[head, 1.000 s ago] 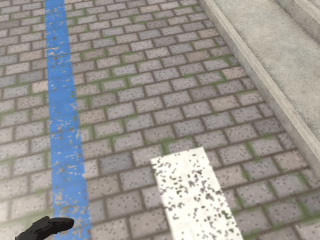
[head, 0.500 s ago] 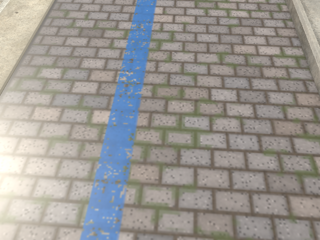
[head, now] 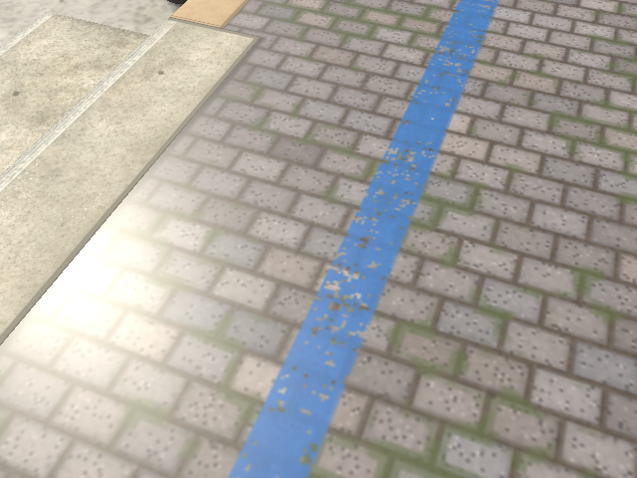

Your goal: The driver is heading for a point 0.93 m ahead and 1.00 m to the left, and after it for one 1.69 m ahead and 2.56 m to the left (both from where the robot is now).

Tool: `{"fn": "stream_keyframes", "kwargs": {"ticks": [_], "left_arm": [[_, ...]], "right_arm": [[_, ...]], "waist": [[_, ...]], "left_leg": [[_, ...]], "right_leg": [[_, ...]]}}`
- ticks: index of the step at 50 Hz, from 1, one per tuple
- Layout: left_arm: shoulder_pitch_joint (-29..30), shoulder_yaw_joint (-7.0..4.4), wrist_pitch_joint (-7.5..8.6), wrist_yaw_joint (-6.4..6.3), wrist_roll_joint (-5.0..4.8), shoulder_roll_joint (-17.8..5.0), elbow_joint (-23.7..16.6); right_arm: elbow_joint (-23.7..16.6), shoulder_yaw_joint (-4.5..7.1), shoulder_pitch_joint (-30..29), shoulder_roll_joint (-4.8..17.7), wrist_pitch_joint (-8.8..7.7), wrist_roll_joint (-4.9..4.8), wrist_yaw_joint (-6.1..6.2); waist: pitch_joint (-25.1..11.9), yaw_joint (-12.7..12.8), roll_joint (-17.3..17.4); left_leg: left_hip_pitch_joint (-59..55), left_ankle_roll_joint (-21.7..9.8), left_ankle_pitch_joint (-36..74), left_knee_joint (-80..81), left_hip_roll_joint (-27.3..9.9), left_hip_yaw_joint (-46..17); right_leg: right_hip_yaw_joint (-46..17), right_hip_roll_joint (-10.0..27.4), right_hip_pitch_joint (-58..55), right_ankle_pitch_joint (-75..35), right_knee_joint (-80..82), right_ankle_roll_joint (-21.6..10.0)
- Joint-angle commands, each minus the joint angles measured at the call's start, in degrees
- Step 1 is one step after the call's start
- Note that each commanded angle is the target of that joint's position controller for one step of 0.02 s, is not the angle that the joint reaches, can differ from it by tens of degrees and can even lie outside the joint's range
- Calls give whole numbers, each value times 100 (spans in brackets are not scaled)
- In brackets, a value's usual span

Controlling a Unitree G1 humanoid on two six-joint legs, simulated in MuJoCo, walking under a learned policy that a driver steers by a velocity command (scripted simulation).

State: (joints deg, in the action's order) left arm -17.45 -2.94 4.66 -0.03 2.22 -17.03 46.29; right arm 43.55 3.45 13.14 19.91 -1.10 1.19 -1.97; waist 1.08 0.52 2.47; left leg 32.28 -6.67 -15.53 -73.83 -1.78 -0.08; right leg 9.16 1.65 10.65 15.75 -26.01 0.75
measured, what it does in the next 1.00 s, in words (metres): walks ahead, turning left: left foot, then right foot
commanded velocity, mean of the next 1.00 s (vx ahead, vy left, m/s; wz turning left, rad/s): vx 1.00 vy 0.00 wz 0.97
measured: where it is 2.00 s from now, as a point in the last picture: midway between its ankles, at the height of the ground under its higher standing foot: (0, 231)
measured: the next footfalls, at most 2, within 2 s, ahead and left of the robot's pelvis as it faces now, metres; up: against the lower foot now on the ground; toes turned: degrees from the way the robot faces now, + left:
left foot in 0.26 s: +0.43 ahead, +0.08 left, +0.00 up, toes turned +17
right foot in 0.68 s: +0.90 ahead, +0.12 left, +0.00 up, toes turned +40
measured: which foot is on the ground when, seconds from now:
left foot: up 0.00-0.24, down 0.26-0.66, up 0.68-1.00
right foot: down 0.00-0.26, up 0.28-0.66, down 0.68-1.00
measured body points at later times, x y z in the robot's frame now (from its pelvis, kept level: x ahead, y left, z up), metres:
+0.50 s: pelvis +0.46 +0.09 +0.00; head +0.49 +0.10 +0.45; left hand +0.58 +0.39 -0.07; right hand +0.57 -0.19 -0.12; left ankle +0.39 +0.07 -0.74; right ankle +0.67 -0.05 -0.66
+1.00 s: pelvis +0.88 +0.29 -0.01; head +0.88 +0.32 +0.44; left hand +0.60 +0.40 -0.14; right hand +1.23 +0.38 -0.04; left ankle +0.90 +0.48 -0.67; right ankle +0.87 +0.09 -0.74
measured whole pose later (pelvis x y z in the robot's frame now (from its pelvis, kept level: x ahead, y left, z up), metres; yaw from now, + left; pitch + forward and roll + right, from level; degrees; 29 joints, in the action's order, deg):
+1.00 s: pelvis +0.88 +0.29 -0.01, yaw +55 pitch +1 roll -3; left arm -29.5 -3.7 5.4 0.2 1.6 -18.6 51.5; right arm 33.0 1.7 -2.6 19.4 0.3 1.9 -5.2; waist 1.6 4.2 2.1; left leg 46.5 -7.2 -3.6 -57.8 -3.6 3.2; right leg 15.1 -0.1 -7.3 21.6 -14.0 3.2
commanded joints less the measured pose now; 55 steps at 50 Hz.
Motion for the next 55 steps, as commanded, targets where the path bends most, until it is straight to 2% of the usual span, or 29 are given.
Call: {"fn": "stream_keyframes", "kwargs": {"ticks": [1, 5, 7, 9, 11, 12, 13, 14, 15, 17, 18, 21, 25, 29, 31, 32, 33, 34, 35, 36, 37, 38, 39, 42, 46, 49, 51, 53, 55], "left_arm": [[-168, -21, 215, 78, -110, -197, -21], [60, -78, 309, 34, -91, -482, 45], [-278, -100, 287, -22, -102, -662, 148], [-437, -172, 156, -96, -89, -1008, 96], [-165, -284, -67, -157, -38, -1382, -56], [36, -307, -167, -149, -17, -1411, -186], [-36, -264, -193, -72, 37, -1106, -153], [-366, -66, -143, 20, 56, -306, -657], [56, -43, 26, 5, -20, -614, -1138], [539, 22, 200, -14, -26, -698, -1127], [607, 57, 146, -28, 58, -627, -1106], [531, 93, -202, 11, 195, -530, -1070], [1903, 250, -217, 120, 49, -182, -1617], [2294, 238, -165, 116, -67, -306, -1787], [1876, 154, -141, 54, -73, -525, -1698], [1218, 31, -120, -19, -97, -808, -1526], [77, -103, -98, -114, -128, -1050, -1275], [-1214, -264, -84, -246, -30, -1411, -1022], [-1496, -326, -60, -280, 230, -1741, -926], [-719, -378, -81, -187, 175, -1708, -1032], [1, -255, -111, -154, 124, -988, -1173], [182, -174, -128, -126, 92, -647, -1085], [104, -145, -123, -113, 118, -544, -932], [-410, -54, 39, -11, -37, -263, -327], [-176, -52, 219, 63, -79, -355, -181], [-387, -83, 247, 22, -68, -556, -12], [-707, -112, 211, -28, -61, -760, 80], [-816, -190, 90, -117, -69, -1132, 40], [-451, -278, -112, -170, -45, -1459, -124]], "right_arm": [[-761, -158, -519, -305, 102, 67, -172], [-1065, -200, -1175, -159, 108, 19, -338], [-1110, -212, -1495, -150, 73, 45, -377], [-956, -143, -1153, 42, 42, 7, -321], [-551, 34, 317, 391, 31, -27, -197], [-147, 201, 1534, 648, 24, -22, -95], [43, 366, 1647, 894, 63, -52, 65], [-188, 446, 849, 1453, 156, 9, 127], [-412, 514, 1078, 1605, 198, 42, 132], [-204, 437, 945, 1111, 83, 2, 218], [-174, 388, 768, 975, -15, -25, 255], [-193, 226, 588, 623, -255, -101, 239], [-123, 267, 797, 669, -364, -87, 152], [48, 340, 1163, 797, -363, -160, 124], [41, 374, 1029, 930, -342, -154, 182], [36, 410, 948, 1110, -339, -112, 180], [-20, 444, 620, 1295, -354, -77, 153], [-144, 329, 382, 875, -426, -35, 135], [-412, 60, 634, -178, -440, -164, 158], [-567, -8, 1020, 131, -391, -230, 198], [-378, 41, 543, 479, -287, -63, 208], [-373, 53, 256, 518, -220, 22, 128], [-397, 50, 25, 442, -154, 66, 38], [-780, -108, -467, -82, 50, 101, -166], [-1237, -200, -1108, -86, 115, 70, -274], [-1437, -255, -1810, -44, 116, 80, -388], [-1427, -276, -1994, -80, 88, 70, -422], [-1241, -206, -1513, 89, 74, 47, -343], [-735, 3, 236, 471, 54, 20, -197]], "waist": [[354, -130, -767], [711, -310, -550], [754, -222, -383], [337, -468, -630], [-484, -1264, -895], [-1032, -1727, -749], [-894, -1523, -58], [-802, -476, 1401], [-1683, -751, 763], [-292, -407, -495], [-57, -162, -658], [180, 208, -732], [526, -185, -441], [238, -531, -103], [-59, -299, -56], [-523, 31, -43], [-1032, 762, -38], [-1683, 1327, -282], [-2136, 933, -1929], [-2369, 382, -2626], [-1371, 361, -1513], [-753, 305, -788], [-472, 271, -453], [68, 85, -624], [327, -193, -710], [783, -112, -412], [742, -60, -429], [276, -405, -765], [-607, -1298, -981]], "left_leg": [[1178, 42, 534, 203, -536, -236], [562, -103, 1742, 2117, -375, 365], [143, -297, 1872, 2767, -68, 870], [-377, -457, 1503, 2961, 369, 1143], [-1864, -649, 747, 2909, 719, 1068], [-3302, -811, 427, 3258, 856, 780], [-4244, -961, -34, 3577, 642, 100], [-5092, -1623, 323, 4078, -564, -2634], [-5665, -2182, -650, 5326, -1108, -4458], [-4112, -1714, -503, 6059, -1030, -4134], [-3344, -1568, 23, 6023, -737, -3602], [-1908, -1473, 744, 6168, -201, -2674], [-1223, -1122, 1735, 6390, 349, -2139], [-2088, -773, 3021, 6117, 147, -2329], [-2461, -505, 4124, 5455, 160, -2377], [-2606, -353, 4841, 4599, 182, -2374], [-2233, -227, 4849, 3278, 306, -2271], [-1381, -149, 3705, 1528, 565, -1977], [279, -73, -1432, -290, 1186, -1358], [981, -114, -1074, -922, 910, -1010], [1120, -98, -379, -852, 440, -810], [1035, -38, -41, -603, 209, -636], [949, 4, -18, -447, 46, -571], [1177, 27, 3, -288, -333, -512], [1222, 65, 1001, 491, -393, -225], [851, -96, 1533, 1992, -222, 468], [249, -314, 1536, 2660, 136, 988], [-379, -487, 1075, 2848, 559, 1194], [-2213, -720, 464, 2901, 866, 993]], "right_leg": [[-856, 1496, -299, -1085, 1748, -482], [463, 1057, -70, -2156, 2209, -364], [793, 1049, -526, -3903, 2053, -307], [870, 1168, -1291, -6481, 1184, -253], [755, 1394, -1350, -7789, -850, -316], [590, 1398, -735, -7212, -2544, -353], [514, 711, 556, -2970, -4581, -204], [181, -262, 2926, 1373, -6750, 143], [-1090, -264, 3783, 1152, -7001, 107], [-1315, 273, 3800, 479, -5796, 54], [-1330, 424, 3379, 514, -5371, 108], [-1260, 662, 2564, 795, -4233, 368], [-905, 428, 2071, -1198, -2158, 398], [-909, 57, 1479, -2168, -934, 154], [-973, -204, 631, -1791, -445, 51], [-1004, -353, -146, -1296, -526, -5], [-1001, -251, -1360, -883, -530, -54], [-1633, 493, -2782, 465, -725, -184], [-4084, 2183, -3871, 2225, 54, -453], [-6305, 2585, -3516, 3032, 1063, -813], [-5347, 2207, -2557, 3417, 1173, -821], [-4268, 1956, -1795, 2441, 1086, -790], [-3515, 1742, -1345, 1535, 1118, -697], [-2060, 1519, -734, 48, 1403, -504], [-476, 1281, -321, -1628, 1790, -347], [416, 1037, -357, -2620, 2110, -239], [755, 997, -724, -4642, 1866, -125], [808, 1180, -1372, -7167, 889, -75], [648, 1443, -1141, -8078, -1356, -188]]}}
